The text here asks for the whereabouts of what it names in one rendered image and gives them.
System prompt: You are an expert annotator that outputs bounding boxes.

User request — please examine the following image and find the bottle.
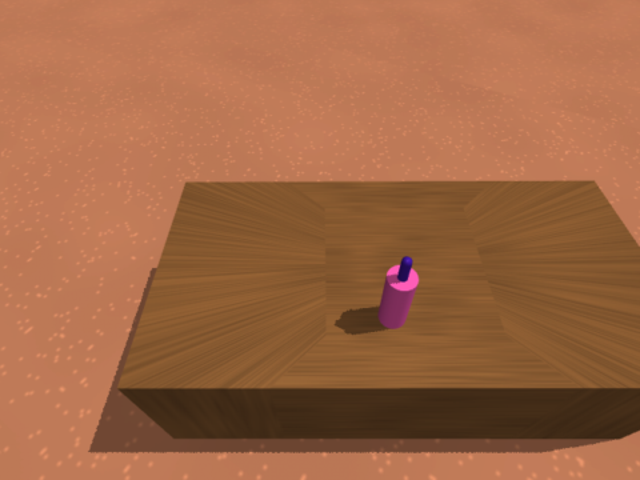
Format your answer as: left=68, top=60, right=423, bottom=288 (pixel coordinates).
left=378, top=257, right=419, bottom=329

